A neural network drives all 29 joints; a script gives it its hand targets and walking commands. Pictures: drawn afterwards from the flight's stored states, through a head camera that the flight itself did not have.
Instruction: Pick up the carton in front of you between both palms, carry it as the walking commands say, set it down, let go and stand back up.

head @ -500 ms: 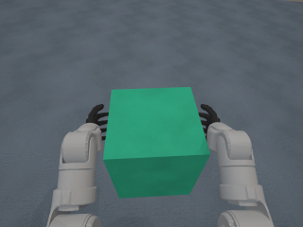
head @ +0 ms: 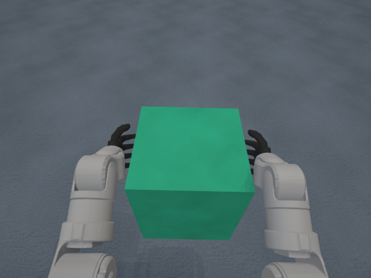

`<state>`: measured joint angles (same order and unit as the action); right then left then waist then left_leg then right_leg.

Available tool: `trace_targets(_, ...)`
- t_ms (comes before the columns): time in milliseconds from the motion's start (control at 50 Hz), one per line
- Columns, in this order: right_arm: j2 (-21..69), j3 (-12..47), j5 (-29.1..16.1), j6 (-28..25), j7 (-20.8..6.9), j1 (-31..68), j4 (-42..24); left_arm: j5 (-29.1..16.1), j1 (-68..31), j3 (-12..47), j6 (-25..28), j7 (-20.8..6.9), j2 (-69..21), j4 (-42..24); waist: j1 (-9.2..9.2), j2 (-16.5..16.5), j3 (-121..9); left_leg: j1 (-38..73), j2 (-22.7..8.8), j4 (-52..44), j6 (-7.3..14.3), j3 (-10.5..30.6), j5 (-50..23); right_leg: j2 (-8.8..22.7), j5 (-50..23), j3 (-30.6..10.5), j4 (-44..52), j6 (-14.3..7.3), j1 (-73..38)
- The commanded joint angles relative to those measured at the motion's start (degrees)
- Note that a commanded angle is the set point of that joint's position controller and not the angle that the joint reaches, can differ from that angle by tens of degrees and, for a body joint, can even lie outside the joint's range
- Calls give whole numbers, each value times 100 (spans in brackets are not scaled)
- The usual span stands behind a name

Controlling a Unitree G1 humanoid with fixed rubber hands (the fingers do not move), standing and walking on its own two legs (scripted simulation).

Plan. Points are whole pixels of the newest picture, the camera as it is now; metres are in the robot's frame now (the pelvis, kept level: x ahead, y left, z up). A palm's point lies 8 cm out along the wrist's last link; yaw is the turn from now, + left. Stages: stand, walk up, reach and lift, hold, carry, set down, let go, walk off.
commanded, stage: carry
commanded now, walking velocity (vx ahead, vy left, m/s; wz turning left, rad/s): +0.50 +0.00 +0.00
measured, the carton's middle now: (188, 177) +0.36 +0.00 +0.03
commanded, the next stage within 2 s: none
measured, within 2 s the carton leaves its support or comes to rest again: neither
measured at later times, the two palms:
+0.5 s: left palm (139, 69) +0.67 +0.13 +0.12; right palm (239, 66) +0.70 -0.17 +0.12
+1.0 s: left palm (137, 41) +0.93 +0.18 +0.09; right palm (215, 42) +0.92 -0.12 +0.10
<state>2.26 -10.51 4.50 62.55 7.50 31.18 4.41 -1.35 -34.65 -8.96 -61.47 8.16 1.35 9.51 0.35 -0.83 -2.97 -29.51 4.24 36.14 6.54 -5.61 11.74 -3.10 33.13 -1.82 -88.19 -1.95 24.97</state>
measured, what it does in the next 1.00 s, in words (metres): walks ahead: right foot, then left foot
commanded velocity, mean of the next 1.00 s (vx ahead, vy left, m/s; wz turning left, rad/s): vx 0.50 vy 0.00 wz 0.00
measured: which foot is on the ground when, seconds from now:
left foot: down 0.00-0.34, up 0.36-0.80, down 0.82-1.00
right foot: up 0.00-0.30, down 0.32-0.84, up 0.86-1.00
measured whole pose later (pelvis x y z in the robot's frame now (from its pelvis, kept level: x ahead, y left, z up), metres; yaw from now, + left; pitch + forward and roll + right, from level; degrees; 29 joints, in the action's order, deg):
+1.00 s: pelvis +0.67 +0.04 +0.03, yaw -1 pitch +3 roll -1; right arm 7.4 -5.6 6.0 66.3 5.2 6.1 -13.5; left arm 7.4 -6.7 -5.7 -67.2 4.4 -7.4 -14.0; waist 1.3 -1.0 -5.8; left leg -16.3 -1.5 21.9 4.6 -12.6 9.1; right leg 5.4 16.5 3.6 -62.6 -0.5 28.5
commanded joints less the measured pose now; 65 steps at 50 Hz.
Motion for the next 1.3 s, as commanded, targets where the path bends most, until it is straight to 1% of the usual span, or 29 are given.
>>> trace_targets(0, 5835, 4025, -2721, -48, -1300, 4012, -855, -1840, -3470, 3525, -60, -1300, -6255, -919, 440, 145, -2702, 4206, -2293, -642, 1343, 3631, -2118, 365, -667, -164, 183, -21, 2874)
trace_targets(60, 6284, 4328, -3143, -187, -1387, 4380, -1087, -1490, -3096, 3403, 89, -1179, -6226, -1060, 282, 349, -2612, 3361, -1982, -806, 1069, 2940, -1870, 553, -572, -42, 1181, -9, 2432)
trace_targets(100, 6380, 4404, -3198, -279, -1451, 4206, -1025, -1302, -2848, 3449, 179, -1125, -6164, -1120, 316, 609, -2565, 3380, -1782, -757, 971, 2501, -2600, 576, -1004, 149, 1957, 19, 2437)
trace_targets(180, 6363, 4477, -3088, -426, -1547, 3704, -821, -1143, -2593, 3659, 346, -1119, -6097, -1231, 400, 805, -2289, 3294, -1491, -967, 512, 1548, -3878, 462, -2348, 580, 4152, 3, 1643)
trace_targets(240, 6170, 4482, -2896, -500, -1536, 3414, -744, -1270, -2556, 3873, 385, -1177, -6016, -1337, 265, 779, -2094, 3167, -1263, -992, 91, 898, -4736, 71, -3318, 1145, 5705, -50, 283)
trace_targets(280, 5913, 4396, -2730, -488, -1477, 3200, -794, -1434, -2575, 4025, 357, -1238, -5950, -1397, 20, 791, -2488, 3044, -1146, 23, -231, 329, -5191, -90, -3963, 1377, 6565, -160, -1326)
trace_targets(300, 5743, 4343, -2651, -463, -1441, 3245, -868, -1502, -2570, 4053, 328, -1270, -5877, -1438, -90, 661, -2754, 2379, -1072, 745, -379, 244, -4218, 221, -3968, 982, 6615, -241, -2493)
trace_targets(320, 5577, 4268, -2562, -402, -1413, 3249, -899, -1562, -2517, 4021, 270, -1296, -5790, -1436, -128, -69, -3079, 1299, -869, 1774, -559, 190, -1519, 1529, -4983, -554, 6153, -418, -3720)
trace_targets(340, 5597, 4201, -2482, -294, -1374, 2957, -766, -1577, -2542, 3965, 210, -1302, -5584, -1325, -174, -1419, -3586, -549, -56, 3523, -800, 340, 1774, 2903, -5090, -2785, 6237, -1542, -5279)
trace_targets(360, 5402, 4110, -2435, -224, -1342, 2886, -836, -1689, -2290, 4002, 141, -1319, -5709, -1254, -210, -1220, -3479, -1069, -240, 3961, -685, 674, 1734, 2737, -4298, -3055, 6581, -1536, -5082)
trace_targets(380, 5470, 4045, -2406, -166, -1319, 2965, -878, -1769, -2398, 4003, 98, -1350, -5808, -1427, -186, -907, -3007, -1289, -417, 3808, -610, 705, 1453, 2474, -4298, -2567, 6721, -1294, -4646)
trace_targets(400, 5551, 4005, -2354, -119, -1299, 2951, -907, -1861, -2571, 4046, 35, -1390, -5963, -1592, -173, -328, -2711, -1245, -574, 3411, -597, 702, 1105, 2357, -4564, -2085, 6831, -1069, -4235)
trace_targets(420, 5596, 3968, -2281, -67, -1284, 2868, -946, -1942, -2685, 4091, -30, -1427, -6086, -1731, -138, -147, -2454, -1124, -707, 2951, -602, 677, 891, 2236, -4623, -1662, 6944, -883, -3859)
trace_targets(460, 5694, 3932, -2113, 34, -1266, 2445, -962, -2008, -2553, 4086, -164, -1507, -6225, -1874, -107, -311, -2328, -769, -722, 2140, -669, 510, 719, 2071, -4494, -1142, 7216, -685, -3524)
trace_targets(580, 5828, 4131, -1726, 220, -1285, 1505, -1366, -1830, -1460, 4029, -492, -1821, -6213, -2031, -120, -848, -1725, -832, -647, 441, -833, -109, -100, 1676, -4941, 20, 7465, -530, -3400)
trace_targets(700, 5743, 4530, -1919, 432, -1509, 1001, -2026, -1412, -455, 4094, -566, -1867, -5950, -2363, -155, -973, -1029, -272, -631, -722, -690, -451, -1123, 1581, -5329, 604, 7507, -367, -3129)
trace_targets(740, 5738, 4514, -1994, 498, -1597, 709, -2057, -1338, -144, 4119, -606, -1851, -5993, -2434, -123, -944, -1110, 573, -536, -939, -576, -671, -1173, 1571, -5685, 817, 7016, -230, -2923)
trace_targets(780, 5699, 4443, -1980, 538, -1671, 279, -2043, -1311, 179, 4159, -650, -1852, -5993, -2583, 3, -554, -1577, 2442, -270, -1132, -551, -990, -651, 1217, -5422, 1250, 5556, 36, -2154)
trace_targets(800, 5639, 4416, -1965, 561, -1710, 211, -2077, -1315, 114, 4170, -672, -1856, -5899, -2646, 126, 114, -1900, 3422, -1224, -1267, -400, 293, 110, 1059, -3833, 1170, 4177, 189, -1250)
trace_targets(820, 5538, 4330, -1952, 544, -1745, 222, -1915, -1392, -20, 4293, -741, -1849, -5953, -2805, 103, 1635, -2400, 4657, -2786, -1840, 507, 3068, 890, 410, -2009, 982, 2428, 394, 477)
trace_targets(840, 5722, 4375, -2038, 522, -1772, 138, -1925, -1418, -147, 4328, -733, -1864, -5913, -2887, 105, 1650, -2151, 4406, -2893, -2367, 680, 3773, 502, 270, -654, 386, 1613, 274, 1228)
trace_targets(860, 5832, 4405, -2096, 496, -1796, 276, -2080, -1458, -228, 4394, -693, -1871, -6083, -2859, 72, 1291, -1993, 4020, -2781, -2305, 607, 3173, 51, 626, -716, 133, 1303, 116, 1347)
trace_targets(900, 6074, 4475, -2198, 434, -1827, 415, -2218, -1504, -186, 4468, -587, -1871, -6356, -2821, 39, 410, -1767, 3170, -2508, -2353, 262, 2066, -271, 1028, -1333, 85, 1759, 32, 1130)
trace_targets(920, 6113, 4504, -2211, 406, -1838, 396, -2238, -1490, -64, 4501, -545, -1859, -6434, -2766, 14, 462, -1722, 2828, -2347, -2527, 87, 1624, 5, 1115, -1568, 140, 2134, 69, 904)
trace_targets(960, 6085, 4529, -2195, 370, -1869, 148, -2182, -1403, 273, 4533, -470, -1824, -6498, -2637, 6, 689, -1657, 2645, -2146, -2743, 2, 1109, 232, 1073, -1908, 366, 2634, 150, 783)
trace_targets(1020, 5943, 4534, -2172, 337, -1927, -110, -2122, -1294, 539, 4552, -409, -1780, -6448, -2561, 2, 795, -1340, 2722, -2063, -3035, 58, 701, 220, 1101, -2350, 630, 3568, 322, 1087)
trace_targets(1120, 5575, 4511, -2180, 390, -1887, -31, -2479, -1395, 365, 4589, -474, -1728, -6175, -2936, 43, 766, -847, 3097, -1867, -3031, 59, 251, -688, 1019, -3017, 944, 4789, 408, 1406)
trace_targets(1260, 5053, 4358, -2051, 718, -1698, -15, -2608, -1450, 253, 4402, -860, -1682, -5552, -3175, 66, 913, -398, 3543, -1862, -2516, -20, -103, -2302, 785, -3186, 1282, 5859, 56, 924)
trace_targets(1280, 5031, 4363, -2053, 757, -1684, 58, -2629, -1458, 219, 4359, -898, -1684, -5515, -3161, 41, 968, -500, 3553, -1843, -2210, -88, -208, -2929, 681, -3097, 1382, 5964, -21, 527)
